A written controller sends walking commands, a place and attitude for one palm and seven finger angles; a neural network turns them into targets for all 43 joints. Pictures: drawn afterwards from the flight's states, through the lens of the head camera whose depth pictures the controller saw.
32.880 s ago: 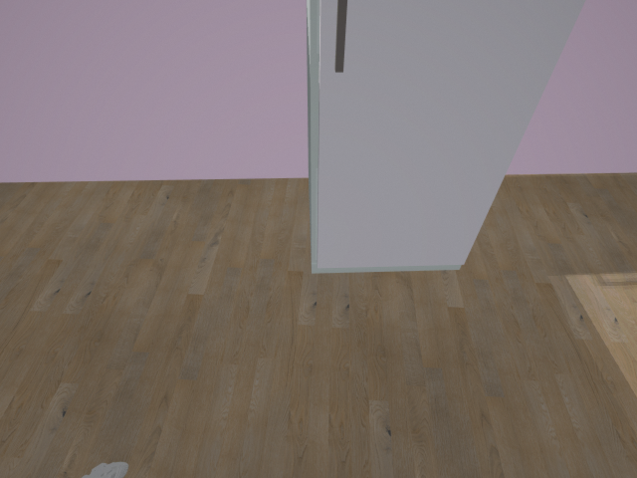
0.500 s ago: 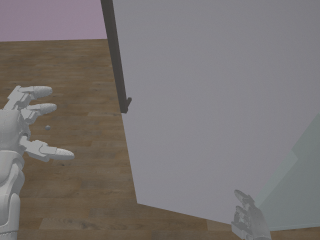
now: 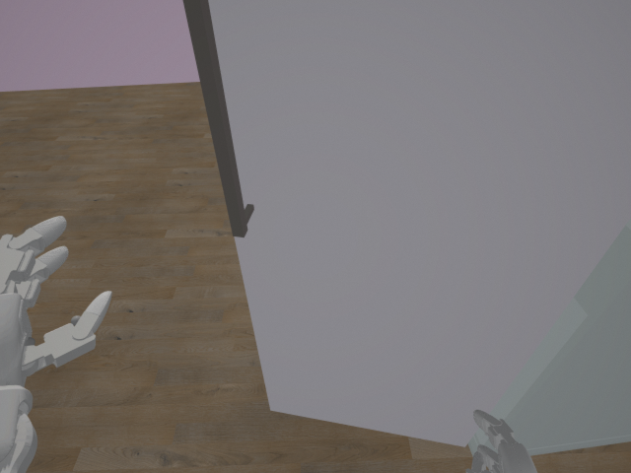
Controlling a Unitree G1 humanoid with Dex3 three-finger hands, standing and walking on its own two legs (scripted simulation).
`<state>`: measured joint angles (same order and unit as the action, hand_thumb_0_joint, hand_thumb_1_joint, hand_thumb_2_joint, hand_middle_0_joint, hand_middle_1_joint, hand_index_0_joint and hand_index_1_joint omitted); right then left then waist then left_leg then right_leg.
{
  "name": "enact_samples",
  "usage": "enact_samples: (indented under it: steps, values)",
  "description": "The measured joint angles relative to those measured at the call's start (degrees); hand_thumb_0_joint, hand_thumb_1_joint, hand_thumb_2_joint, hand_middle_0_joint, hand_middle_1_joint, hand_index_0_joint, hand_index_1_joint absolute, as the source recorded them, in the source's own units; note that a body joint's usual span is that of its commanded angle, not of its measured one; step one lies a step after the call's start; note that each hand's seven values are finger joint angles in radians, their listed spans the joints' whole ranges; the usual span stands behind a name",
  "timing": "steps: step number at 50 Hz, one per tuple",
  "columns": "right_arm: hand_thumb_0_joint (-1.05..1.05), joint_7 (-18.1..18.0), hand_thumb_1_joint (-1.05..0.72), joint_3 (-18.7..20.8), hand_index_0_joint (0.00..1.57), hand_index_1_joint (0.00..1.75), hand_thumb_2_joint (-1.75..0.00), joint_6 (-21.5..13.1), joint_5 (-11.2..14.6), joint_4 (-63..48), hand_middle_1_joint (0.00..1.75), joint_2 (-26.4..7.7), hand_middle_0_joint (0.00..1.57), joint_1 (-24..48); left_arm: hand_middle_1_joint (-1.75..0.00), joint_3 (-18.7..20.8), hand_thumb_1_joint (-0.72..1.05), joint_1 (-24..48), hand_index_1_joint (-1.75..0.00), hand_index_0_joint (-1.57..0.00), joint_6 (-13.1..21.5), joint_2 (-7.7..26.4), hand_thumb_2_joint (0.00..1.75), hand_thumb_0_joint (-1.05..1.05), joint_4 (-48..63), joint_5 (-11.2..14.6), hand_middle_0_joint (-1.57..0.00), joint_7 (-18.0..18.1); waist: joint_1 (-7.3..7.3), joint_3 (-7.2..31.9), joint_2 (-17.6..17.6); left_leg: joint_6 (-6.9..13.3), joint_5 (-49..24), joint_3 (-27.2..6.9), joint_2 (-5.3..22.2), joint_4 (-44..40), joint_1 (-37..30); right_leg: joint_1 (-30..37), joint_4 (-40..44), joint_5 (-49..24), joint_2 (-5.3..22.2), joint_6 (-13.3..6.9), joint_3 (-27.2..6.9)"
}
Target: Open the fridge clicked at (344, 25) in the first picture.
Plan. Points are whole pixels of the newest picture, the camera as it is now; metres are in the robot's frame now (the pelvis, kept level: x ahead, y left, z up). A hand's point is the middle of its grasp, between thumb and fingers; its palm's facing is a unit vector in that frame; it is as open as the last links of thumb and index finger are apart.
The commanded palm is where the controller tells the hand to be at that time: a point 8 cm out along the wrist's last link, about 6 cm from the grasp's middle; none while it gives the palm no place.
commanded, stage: draw the hand back to the body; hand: left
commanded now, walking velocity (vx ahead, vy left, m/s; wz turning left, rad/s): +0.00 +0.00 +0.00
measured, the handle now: (227, 126) +0.44 +0.18 +0.26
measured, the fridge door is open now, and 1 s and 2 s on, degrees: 73 73 73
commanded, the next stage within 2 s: step back with the hand held close in 0.46 s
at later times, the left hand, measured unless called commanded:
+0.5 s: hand (76, 339) +0.18 +0.26 +0.16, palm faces +0.49 -0.79 -0.36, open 7.4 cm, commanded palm +0.13 +0.30 +0.17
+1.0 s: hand (61, 350) +0.17 +0.27 +0.15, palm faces +0.37 -0.79 -0.49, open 7.4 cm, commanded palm +0.11 +0.31 +0.17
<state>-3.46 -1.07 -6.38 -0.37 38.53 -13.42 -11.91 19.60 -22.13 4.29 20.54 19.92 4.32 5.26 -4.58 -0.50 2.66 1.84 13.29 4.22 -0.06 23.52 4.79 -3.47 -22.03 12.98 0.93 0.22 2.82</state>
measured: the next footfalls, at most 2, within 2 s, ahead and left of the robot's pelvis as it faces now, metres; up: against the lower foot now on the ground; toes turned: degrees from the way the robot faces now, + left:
right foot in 1.52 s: -0.04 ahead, -0.11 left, +0.00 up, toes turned +9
left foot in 1.74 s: -0.04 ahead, +0.12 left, +0.00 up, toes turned +6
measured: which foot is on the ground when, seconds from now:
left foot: down 0.00-1.00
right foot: down 0.00-1.00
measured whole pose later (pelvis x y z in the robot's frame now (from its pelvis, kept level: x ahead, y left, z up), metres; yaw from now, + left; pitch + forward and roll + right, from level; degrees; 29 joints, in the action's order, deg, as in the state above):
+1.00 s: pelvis -0.04 +0.02 -0.01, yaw -1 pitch +0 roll -1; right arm -5.1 0.1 -0.5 0.4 30.8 -13.5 -10.9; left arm 22.8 -30.7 9.5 25.3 27.6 2.5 7.2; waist -1.1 -0.8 -0.1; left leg 3.6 12.0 6.0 -0.2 28.9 17.0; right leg -16.3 -27.4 10.9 1.5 1.5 1.1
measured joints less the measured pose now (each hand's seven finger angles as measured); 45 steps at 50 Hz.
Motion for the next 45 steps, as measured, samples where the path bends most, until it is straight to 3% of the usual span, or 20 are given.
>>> enact_samples:
  steps: [13, 31, 36, 41, 45]
  values:
    - [0.01, -0.9, -0.91, -0.3, 0.20, 0.30, -0.90, -0.3, -0.4, -0.6, 0.30, 0.2, 0.21, 1.2, -0.34, -0.3, 0.82, -1.8, -0.34, -0.22, -0.8, -0.8, 0.86, 0.01, 1.1, -0.3, -0.21, 0.9, -1.52, -0.7, 0.0, -0.4, -0.4, -1.2, 0.2, -0.1, -0.4, 1.2, 0.8, -0.3, -0.3, -0.4, 1.2]
    - [0.02, -0.8, -0.91, -0.6, 0.21, 0.30, -0.90, 0.2, -0.2, -0.1, 0.30, 0.4, 0.21, 0.0, -0.30, -0.5, 0.89, -1.7, -0.30, -0.21, -0.3, -0.5, 0.90, 0.01, 0.7, -0.3, -0.21, 0.5, -0.62, -1.1, 0.3, -0.8, -0.6, -1.1, 1.0, -0.4, -0.2, 1.1, 1.6, -0.8, -1.0, -0.9, 1.0]
    - [0.02, -0.6, -0.91, -0.5, 0.21, 0.30, -0.90, 2.7, 0.0, -2.4, 0.30, -0.4, 0.21, 1.2, -0.30, 0.5, 0.89, -2.0, -0.30, -0.21, 2.8, -0.2, 0.90, 0.01, 1.4, -1.4, -0.21, 1.2, 1.14, 0.1, 0.2, -0.5, -0.2, -0.9, 1.5, 2.4, 5.6, -4.0, 0.8, -1.6, -1.5, -0.7, 0.9]
    - [0.02, -1.0, -0.91, 0.6, 0.21, 0.30, -0.90, 4.8, 0.2, -5.3, 0.30, -0.5, 0.21, 2.0, -0.30, 0.4, 0.89, -6.1, -0.30, -0.21, 3.6, 1.3, 0.90, 0.01, 4.5, -1.6, -0.21, 1.2, 3.01, 0.0, -0.9, 0.2, -0.6, 0.5, 0.9, 3.0, 8.7, -8.4, -1.6, -1.6, -0.7, 0.1, -0.5]
    - [0.01, -1.5, -0.91, 1.2, 0.20, 0.30, -0.90, 5.9, 0.5, -6.9, 0.30, -0.3, 0.21, 1.8, -0.30, 1.4, 0.89, -8.4, -0.30, -0.22, 4.2, 3.4, 0.90, 0.01, 6.7, -1.6, -0.21, 1.4, 3.68, -0.1, -1.9, 0.8, -0.8, 1.3, 0.4, 3.9, 10.4, -10.7, -3.5, -1.6, -0.1, 0.6, -1.3]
